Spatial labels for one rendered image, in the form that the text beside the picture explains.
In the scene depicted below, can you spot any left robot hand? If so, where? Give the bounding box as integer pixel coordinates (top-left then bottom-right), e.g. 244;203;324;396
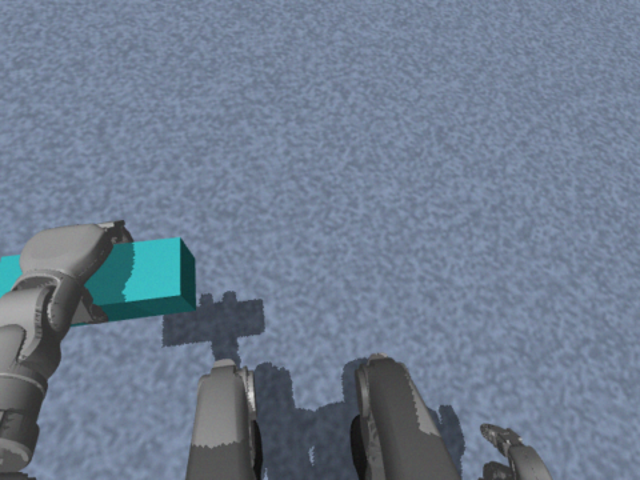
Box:
19;220;134;324

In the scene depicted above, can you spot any right robot hand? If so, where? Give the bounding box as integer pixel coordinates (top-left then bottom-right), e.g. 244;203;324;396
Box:
478;423;553;480

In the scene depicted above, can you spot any right robot foot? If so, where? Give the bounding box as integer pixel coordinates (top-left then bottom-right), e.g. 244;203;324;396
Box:
350;414;368;480

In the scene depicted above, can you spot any carton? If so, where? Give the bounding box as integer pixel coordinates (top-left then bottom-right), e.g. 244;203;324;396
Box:
0;237;196;327

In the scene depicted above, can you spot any left robot arm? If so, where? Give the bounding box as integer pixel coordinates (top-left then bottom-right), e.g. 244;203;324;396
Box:
0;269;82;480

